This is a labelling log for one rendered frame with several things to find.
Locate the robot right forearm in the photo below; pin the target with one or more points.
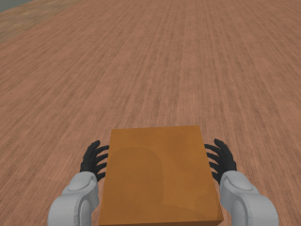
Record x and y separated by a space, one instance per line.
244 202

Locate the right robot hand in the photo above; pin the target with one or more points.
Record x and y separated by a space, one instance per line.
224 159

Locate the robot left forearm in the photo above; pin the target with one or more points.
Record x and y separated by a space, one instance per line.
77 202

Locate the carton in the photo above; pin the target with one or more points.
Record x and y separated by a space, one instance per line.
159 176

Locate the left robot hand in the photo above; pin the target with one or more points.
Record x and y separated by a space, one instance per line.
90 160

